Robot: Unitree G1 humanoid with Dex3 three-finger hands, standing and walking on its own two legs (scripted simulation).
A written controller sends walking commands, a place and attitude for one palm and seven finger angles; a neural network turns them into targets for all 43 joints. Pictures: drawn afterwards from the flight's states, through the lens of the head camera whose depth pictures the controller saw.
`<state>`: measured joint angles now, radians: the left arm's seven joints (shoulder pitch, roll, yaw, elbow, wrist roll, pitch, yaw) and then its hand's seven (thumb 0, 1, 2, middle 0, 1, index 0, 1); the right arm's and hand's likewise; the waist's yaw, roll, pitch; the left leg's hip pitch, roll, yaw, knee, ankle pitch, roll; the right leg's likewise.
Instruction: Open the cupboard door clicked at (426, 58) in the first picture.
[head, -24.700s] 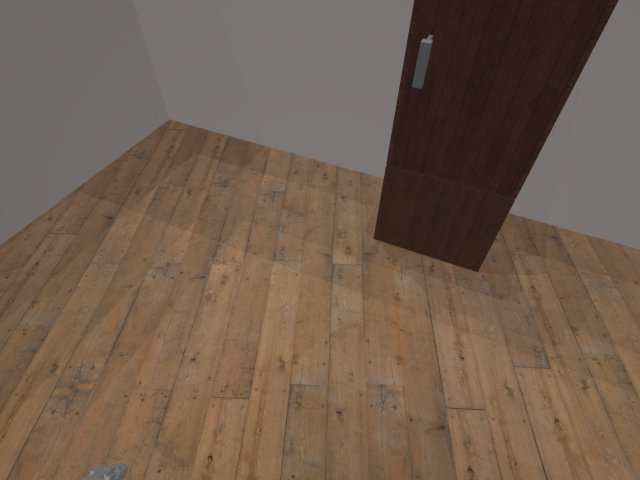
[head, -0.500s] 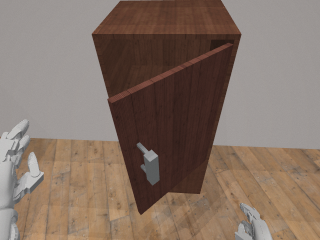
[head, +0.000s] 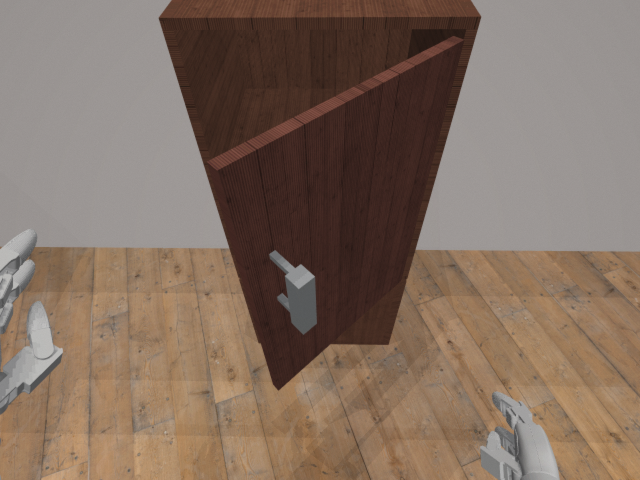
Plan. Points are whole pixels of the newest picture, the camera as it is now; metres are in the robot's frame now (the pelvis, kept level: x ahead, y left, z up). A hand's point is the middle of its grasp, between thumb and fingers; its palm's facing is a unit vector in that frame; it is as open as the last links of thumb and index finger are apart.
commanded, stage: step back with the hand held close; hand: left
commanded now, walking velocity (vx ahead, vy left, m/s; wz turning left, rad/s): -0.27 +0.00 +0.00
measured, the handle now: (291, 291) +0.35 +0.07 +0.03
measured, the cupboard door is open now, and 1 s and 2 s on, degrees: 44 44 44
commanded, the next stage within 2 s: stop stepping back and stand still in 0.84 s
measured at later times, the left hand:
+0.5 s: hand out of the picture +0.11 +0.28 +0.15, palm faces +0.48 -0.75 -0.46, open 7.4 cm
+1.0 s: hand out of the picture +0.04 +0.25 +0.16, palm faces +0.32 -0.83 -0.46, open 7.5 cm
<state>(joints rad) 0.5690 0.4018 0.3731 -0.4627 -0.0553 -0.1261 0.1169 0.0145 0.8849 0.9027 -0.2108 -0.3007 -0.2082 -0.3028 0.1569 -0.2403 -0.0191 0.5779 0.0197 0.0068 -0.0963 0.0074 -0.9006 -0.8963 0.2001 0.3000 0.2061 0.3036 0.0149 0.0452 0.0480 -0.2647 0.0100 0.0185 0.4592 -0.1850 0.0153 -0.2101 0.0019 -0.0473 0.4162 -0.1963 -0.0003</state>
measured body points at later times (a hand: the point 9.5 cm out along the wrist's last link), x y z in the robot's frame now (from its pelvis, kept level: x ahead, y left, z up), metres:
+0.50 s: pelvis -0.07 +0.01 -0.02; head -0.06 +0.02 +0.43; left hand +0.08 +0.32 +0.18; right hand +0.11 -0.22 -0.10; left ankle +0.03 +0.11 -0.73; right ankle +0.01 -0.11 -0.74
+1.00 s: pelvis -0.17 +0.01 -0.02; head -0.15 +0.03 +0.43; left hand +0.02 +0.29 +0.18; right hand +0.01 -0.22 -0.09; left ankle -0.02 +0.09 -0.73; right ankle -0.29 -0.11 -0.74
